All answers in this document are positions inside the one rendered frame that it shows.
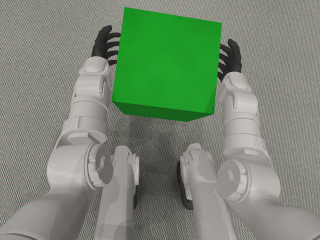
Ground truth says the right robot hand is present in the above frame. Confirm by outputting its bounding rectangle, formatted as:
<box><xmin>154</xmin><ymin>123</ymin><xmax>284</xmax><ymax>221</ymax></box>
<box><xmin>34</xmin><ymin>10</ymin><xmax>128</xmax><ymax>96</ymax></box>
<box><xmin>217</xmin><ymin>39</ymin><xmax>242</xmax><ymax>82</ymax></box>

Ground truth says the left robot hand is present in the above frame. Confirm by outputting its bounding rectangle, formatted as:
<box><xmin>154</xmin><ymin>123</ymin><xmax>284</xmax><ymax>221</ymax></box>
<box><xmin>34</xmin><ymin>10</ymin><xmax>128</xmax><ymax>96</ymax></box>
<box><xmin>91</xmin><ymin>25</ymin><xmax>121</xmax><ymax>66</ymax></box>

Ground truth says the right robot upper arm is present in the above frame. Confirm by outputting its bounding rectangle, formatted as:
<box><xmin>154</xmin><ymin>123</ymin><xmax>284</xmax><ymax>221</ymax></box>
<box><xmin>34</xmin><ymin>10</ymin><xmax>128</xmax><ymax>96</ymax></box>
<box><xmin>215</xmin><ymin>157</ymin><xmax>320</xmax><ymax>240</ymax></box>

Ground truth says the left robot upper arm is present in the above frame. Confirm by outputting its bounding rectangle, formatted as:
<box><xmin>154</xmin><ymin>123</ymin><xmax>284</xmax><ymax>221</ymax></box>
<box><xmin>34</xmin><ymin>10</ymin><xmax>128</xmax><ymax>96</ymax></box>
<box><xmin>0</xmin><ymin>142</ymin><xmax>114</xmax><ymax>240</ymax></box>

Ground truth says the robot left foot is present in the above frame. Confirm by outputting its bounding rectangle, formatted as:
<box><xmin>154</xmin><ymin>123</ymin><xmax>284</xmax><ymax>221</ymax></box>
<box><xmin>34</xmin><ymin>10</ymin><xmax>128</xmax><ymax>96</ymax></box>
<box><xmin>133</xmin><ymin>185</ymin><xmax>138</xmax><ymax>210</ymax></box>

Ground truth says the right robot forearm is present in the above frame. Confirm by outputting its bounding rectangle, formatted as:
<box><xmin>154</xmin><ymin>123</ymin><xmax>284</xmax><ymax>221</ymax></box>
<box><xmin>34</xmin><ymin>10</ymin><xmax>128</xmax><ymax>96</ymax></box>
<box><xmin>217</xmin><ymin>71</ymin><xmax>276</xmax><ymax>172</ymax></box>

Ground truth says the left robot forearm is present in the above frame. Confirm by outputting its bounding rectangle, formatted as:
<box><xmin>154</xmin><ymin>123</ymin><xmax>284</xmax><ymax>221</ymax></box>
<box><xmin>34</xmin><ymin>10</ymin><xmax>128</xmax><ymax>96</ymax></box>
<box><xmin>47</xmin><ymin>56</ymin><xmax>112</xmax><ymax>181</ymax></box>

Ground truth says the carton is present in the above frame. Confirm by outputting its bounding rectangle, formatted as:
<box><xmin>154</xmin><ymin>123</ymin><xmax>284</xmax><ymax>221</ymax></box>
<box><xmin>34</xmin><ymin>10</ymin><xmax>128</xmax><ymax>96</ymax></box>
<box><xmin>111</xmin><ymin>7</ymin><xmax>222</xmax><ymax>122</ymax></box>

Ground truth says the robot right thigh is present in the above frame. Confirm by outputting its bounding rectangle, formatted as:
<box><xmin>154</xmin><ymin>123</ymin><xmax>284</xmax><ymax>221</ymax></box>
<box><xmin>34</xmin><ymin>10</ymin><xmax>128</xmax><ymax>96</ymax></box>
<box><xmin>179</xmin><ymin>148</ymin><xmax>239</xmax><ymax>240</ymax></box>

